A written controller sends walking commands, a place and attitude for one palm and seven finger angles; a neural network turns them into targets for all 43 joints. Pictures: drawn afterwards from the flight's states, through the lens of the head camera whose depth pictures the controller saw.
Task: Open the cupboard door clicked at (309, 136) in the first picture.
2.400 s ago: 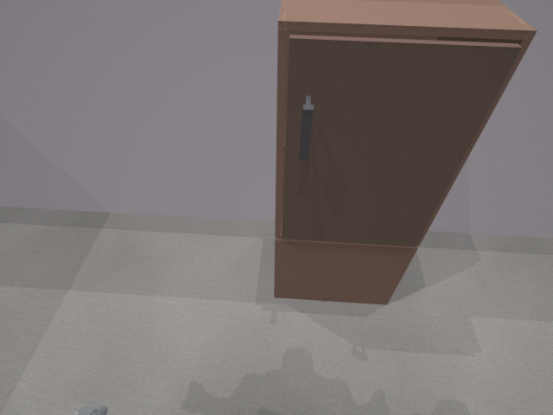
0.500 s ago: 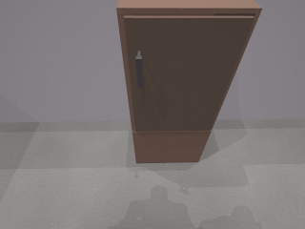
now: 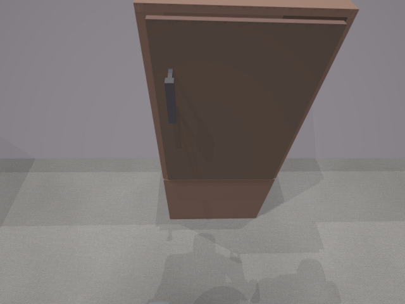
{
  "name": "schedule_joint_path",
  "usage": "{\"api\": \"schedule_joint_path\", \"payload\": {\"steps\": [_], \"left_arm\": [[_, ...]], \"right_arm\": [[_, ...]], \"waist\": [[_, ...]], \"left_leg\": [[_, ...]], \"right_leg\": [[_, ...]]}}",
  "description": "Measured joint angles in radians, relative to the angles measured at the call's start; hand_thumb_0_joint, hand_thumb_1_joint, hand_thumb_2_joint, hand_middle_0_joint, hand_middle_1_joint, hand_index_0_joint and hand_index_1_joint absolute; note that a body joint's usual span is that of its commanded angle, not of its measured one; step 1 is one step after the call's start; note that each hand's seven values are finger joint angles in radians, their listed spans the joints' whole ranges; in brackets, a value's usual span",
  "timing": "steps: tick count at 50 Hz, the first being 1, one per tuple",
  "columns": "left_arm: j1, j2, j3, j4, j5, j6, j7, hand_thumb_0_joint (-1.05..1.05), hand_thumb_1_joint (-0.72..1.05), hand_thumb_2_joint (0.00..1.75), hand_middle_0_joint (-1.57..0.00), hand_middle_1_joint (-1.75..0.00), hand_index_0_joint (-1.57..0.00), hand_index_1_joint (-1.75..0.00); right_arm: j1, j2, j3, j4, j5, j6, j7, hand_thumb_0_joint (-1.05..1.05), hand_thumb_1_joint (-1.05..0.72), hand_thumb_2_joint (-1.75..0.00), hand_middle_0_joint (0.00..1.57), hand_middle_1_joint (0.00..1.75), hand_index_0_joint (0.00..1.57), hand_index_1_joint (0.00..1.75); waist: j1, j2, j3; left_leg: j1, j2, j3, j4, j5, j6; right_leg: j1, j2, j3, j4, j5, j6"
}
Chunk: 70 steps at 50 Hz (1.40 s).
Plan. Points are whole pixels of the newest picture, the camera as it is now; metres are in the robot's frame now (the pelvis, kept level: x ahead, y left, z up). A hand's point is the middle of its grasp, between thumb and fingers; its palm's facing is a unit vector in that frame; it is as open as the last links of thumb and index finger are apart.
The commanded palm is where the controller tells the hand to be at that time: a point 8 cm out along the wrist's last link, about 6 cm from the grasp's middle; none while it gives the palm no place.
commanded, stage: come to a stop and stand still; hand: left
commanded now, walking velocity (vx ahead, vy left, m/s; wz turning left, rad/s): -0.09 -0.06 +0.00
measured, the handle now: (171, 96) +0.55 +0.12 +0.09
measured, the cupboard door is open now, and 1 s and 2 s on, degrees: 0 0 0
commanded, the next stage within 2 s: look again from close up in 0.64 s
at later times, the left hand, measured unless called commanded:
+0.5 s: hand out of the picture +0.03 +0.17 -0.16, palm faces -0.02 -0.96 -0.27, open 7.4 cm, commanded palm none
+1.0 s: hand out of the picture -0.05 +0.16 -0.16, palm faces +0.02 -0.97 -0.22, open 7.4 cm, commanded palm none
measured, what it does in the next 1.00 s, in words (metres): steps on the spot: right foot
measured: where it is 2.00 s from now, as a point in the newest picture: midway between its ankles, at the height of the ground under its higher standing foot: outside the picture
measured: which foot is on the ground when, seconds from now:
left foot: down 0.00-1.00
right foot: down 0.00-0.00, up 0.02-0.20, down 0.22-1.00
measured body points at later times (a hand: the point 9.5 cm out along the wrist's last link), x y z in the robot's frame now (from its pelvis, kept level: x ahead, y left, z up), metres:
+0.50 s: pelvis -0.05 -0.02 -0.01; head -0.07 -0.04 +0.44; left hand +0.03 +0.22 -0.14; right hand -0.02 -0.25 -0.17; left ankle +0.03 +0.10 -0.72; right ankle -0.03 -0.16 -0.72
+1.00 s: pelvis -0.03 -0.03 +0.01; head -0.03 -0.03 +0.46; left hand -0.05 +0.21 -0.15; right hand -0.01 -0.26 -0.15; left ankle +0.03 +0.10 -0.73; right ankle -0.03 -0.16 -0.73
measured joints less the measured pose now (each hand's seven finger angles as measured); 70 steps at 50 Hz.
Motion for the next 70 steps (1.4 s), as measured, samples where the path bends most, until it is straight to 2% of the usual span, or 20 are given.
{"api": "schedule_joint_path", "payload": {"steps": [3, 5, 7, 8, 10, 11, 12, 13, 15, 24, 35, 43, 52, 60, 67, 68, 69, 70], "left_arm": [[-0.050, 0.029, 0.012, -0.023, -0.005, 0.014, 0.003, 0.01, 0.91, 0.90, -0.20, -0.30, -0.20, -0.30], [-0.083, 0.047, 0.023, -0.044, -0.002, 0.020, 0.000, 0.01, 0.91, 0.90, -0.20, -0.30, -0.20, -0.30], [-0.107, 0.061, 0.030, -0.065, 0.001, 0.021, -0.005, 0.01, 0.91, 0.90, -0.20, -0.30, -0.20, -0.30], [-0.113, 0.067, 0.023, -0.071, 0.000, 0.013, -0.003, 0.01, 0.91, 0.90, -0.20, -0.30, -0.20, -0.30], [-0.098, 0.088, 0.012, -0.107, 0.004, -0.006, -0.002, 0.01, 0.91, 0.90, -0.20, -0.30, -0.20, -0.30], [-0.088, 0.105, 0.010, -0.123, 0.007, -0.017, -0.002, 0.01, 0.91, 0.90, -0.20, -0.30, -0.20, -0.30], [-0.091, 0.111, 0.009, -0.122, 0.010, -0.023, -0.001, 0.01, 0.91, 0.90, -0.20, -0.30, -0.20, -0.30], [-0.097, 0.110, 0.003, -0.117, 0.013, -0.020, -0.004, 0.01, 0.91, 0.90, -0.20, -0.30, -0.20, -0.30], [-0.103, 0.103, -0.008, -0.113, 0.014, -0.008, -0.011, 0.01, 0.91, 0.90, -0.19, -0.30, -0.20, -0.30], [-0.073, 0.070, -0.034, -0.136, 0.012, 0.012, -0.028, 0.01, 0.91, 0.90, -0.20, -0.30, -0.20, -0.30], [-0.015, 0.044, -0.029, -0.075, 0.004, 0.004, -0.034, 0.01, 0.91, 0.90, -0.20, -0.30, -0.20, -0.30], [0.011, 0.049, -0.025, -0.013, 0.006, -0.009, -0.036, 0.01, 0.91, 0.90, -0.20, -0.30, -0.20, -0.30], [0.009, 0.063, -0.027, 0.026, 0.008, -0.028, -0.039, 0.01, 0.91, 0.90, -0.20, -0.30, -0.20, -0.30], [-0.037, 0.085, -0.027, 0.028, 0.008, -0.036, -0.040, 0.01, 0.91, 0.90, -0.20, -0.30, -0.20, -0.30], [-0.092, 0.110, -0.025, 0.017, 0.006, -0.040, -0.041, 0.01, 0.91, 0.90, -0.20, -0.30, -0.20, -0.30], [-0.096, 0.107, -0.025, 0.012, 0.007, -0.043, -0.030, 0.01, 0.91, 0.90, -0.20, -0.30, -0.20, -0.30], [-0.050, 0.102, 0.004, -0.144, -0.030, 0.014, -0.029, 0.01, 0.91, 0.90, -0.20, -0.30, -0.20, -0.30], [0.006, 0.097, 0.037, -0.337, -0.054, 0.019, -0.020, 0.02, 0.91, 0.90, -0.20, -0.30, -0.20, -0.30]], "right_arm": [[-0.008, 0.007, 0.009, -0.025, 0.000, -0.013, -0.002, 0.00, -0.92, -0.90, 0.20, 0.30, 0.20, 0.30], [-0.010, 0.007, 0.010, -0.032, -0.005, -0.010, -0.002, 0.00, -0.91, -0.90, 0.20, 0.30, 0.20, 0.30], [-0.011, -0.002, 0.006, -0.033, -0.009, -0.006, 0.001, 0.00, -0.92, -0.90, 0.20, 0.30, 0.20, 0.30], [-0.009, -0.011, 0.004, -0.031, -0.007, -0.007, 0.008, 0.00, -0.92, -0.90, 0.20, 0.30, 0.20, 0.30], [0.011, -0.023, 0.001, -0.057, -0.001, -0.006, 0.028, 0.00, -0.92, -0.90, 0.20, 0.30, 0.20, 0.30], [0.024, -0.022, 0.001, -0.078, -0.002, -0.007, 0.034, 0.00, -0.92, -0.90, 0.20, 0.30, 0.20, 0.30], [0.028, -0.026, -0.002, -0.091, -0.004, -0.010, 0.038, 0.00, -0.91, -0.90, 0.20, 0.30, 0.20, 0.30], [0.035, -0.034, -0.006, -0.103, -0.004, -0.014, 0.041, 0.00, -0.91, -0.90, 0.20, 0.30, 0.20, 0.30], [0.056, -0.049, -0.009, -0.117, -0.003, -0.016, 0.042, 0.00, -0.91, -0.90, 0.20, 0.30, 0.20, 0.30], [0.182, -0.062, 0.001, -0.106, -0.017, 0.007, 0.049, 0.01, -0.91, -0.90, 0.20, 0.30, 0.20, 0.30], [0.265, -0.036, 0.017, -0.024, -0.012, -0.001, 0.042, 0.01, -0.90, -0.90, 0.20, 0.30, 0.20, 0.30], [0.221, -0.025, 0.020, 0.008, -0.007, -0.017, 0.038, 0.01, -0.90, -0.90, 0.20, 0.30, 0.20, 0.30], [0.121, -0.051, 0.016, 0.003, -0.001, -0.037, 0.038, 0.01, -0.90, -0.90, 0.20, 0.30, 0.20, 0.30], [0.058, -0.083, 0.019, 0.000, 0.001, -0.051, 0.037, 0.01, -0.90, -0.90, 0.20, 0.30, 0.20, 0.30], [0.030, -0.099, 0.025, 0.016, 0.000, -0.050, 0.036, 0.01, -0.90, -0.90, 0.20, 0.30, 0.20, 0.30], [0.030, -0.104, 0.025, 0.011, 0.003, -0.044, 0.037, 0.01, -0.90, -0.90, 0.20, 0.30, 0.20, 0.30], [0.049, -0.104, 0.023, -0.028, 0.015, -0.050, 0.030, 0.01, -0.90, -0.90, 0.20, 0.30, 0.20, 0.30], [0.080, -0.098, 0.020, -0.073, 0.022, -0.087, 0.011, 0.01, -0.90, -0.90, 0.20, 0.30, 0.20, 0.30]], "waist": [[-0.004, -0.008, 0.014], [-0.008, -0.001, 0.017], [-0.010, 0.008, 0.012], [-0.010, 0.019, 0.003], [-0.008, 0.018, -0.031], [-0.009, -0.003, -0.045], [-0.014, -0.004, -0.045], [-0.026, 0.011, -0.042], [-0.045, 0.044, -0.049], [-0.061, 0.065, -0.105], [-0.059, 0.045, -0.074], [-0.042, 0.034, -0.063], [-0.019, 0.038, -0.068], [-0.010, 0.034, -0.065], [-0.012, 0.025, -0.060], [-0.014, 0.034, -0.061], [-0.018, 0.033, -0.063], [-0.013, 0.021, -0.067]], "left_leg": [[0.009, -0.006, 0.014, -0.025, -0.014, 0.020], [0.009, -0.003, 0.009, -0.048, 0.008, 0.019], [0.005, 0.001, 0.003, -0.066, 0.027, 0.015], [-0.006, 0.008, -0.003, -0.059, 0.031, 0.011], [-0.054, 0.015, 0.001, 0.000, 0.010, 0.000], [-0.078, 0.005, 0.014, 0.041, -0.010, -0.004], [-0.087, 0.005, 0.019, 0.073, -0.027, -0.007], [-0.085, 0.007, 0.012, 0.085, -0.019, -0.006], [-0.085, 0.016, -0.004, 0.113, -0.030, -0.007], [-0.093, 0.012, -0.022, 0.075, -0.020, -0.012], [-0.083, 0.016, -0.042, -0.010, 0.048, -0.017], [-0.064, 0.015, -0.053, -0.058, 0.073, -0.023], [-0.031, 0.016, -0.055, -0.092, 0.071, -0.033], [0.004, 0.019, -0.052, -0.105, 0.051, -0.041], [0.031, 0.022, -0.054, -0.116, 0.035, -0.049], [0.024, 0.030, -0.059, -0.102, 0.027, -0.050], [0.016, 0.031, -0.062, -0.091, 0.018, -0.051], [0.014, 0.025, -0.061, -0.088, 0.014, -0.050]], "right_leg": [[-0.120, -0.004, 0.047, 0.259, -0.148, 0.038], [-0.168, -0.016, 0.064, 0.342, -0.159, 0.047], [-0.180, -0.039, 0.071, 0.327, -0.143, 0.051], [-0.171, -0.048, 0.069, 0.267, -0.125, 0.052], [-0.140, -0.074, 0.098, 0.080, 0.031, 0.034], [-0.127, -0.094, 0.127, 0.026, 0.061, 0.046], [-0.132, -0.098, 0.136, 0.045, 0.027, 0.075], [-0.133, -0.095, 0.131, 0.073, 0.003, 0.093], [-0.124, -0.085, 0.117, 0.092, -0.013, 0.103], [-0.139, -0.079, 0.107, 0.073, 0.001, 0.071], [-0.128, -0.062, 0.103, -0.013, 0.056, 0.061], [-0.104, -0.058, 0.100, -0.069, 0.091, 0.057], [-0.073, -0.058, 0.099, -0.102, 0.093, 0.068], [-0.039, -0.056, 0.101, -0.115, 0.075, 0.064], [-0.009, -0.053, 0.098, -0.132, 0.062, 0.057], [-0.004, -0.046, 0.094, -0.141, 0.063, 0.058], [-0.008, -0.045, 0.091, -0.138, 0.061, 0.057], [-0.015, -0.050, 0.091, -0.121, 0.051, 0.056]]}}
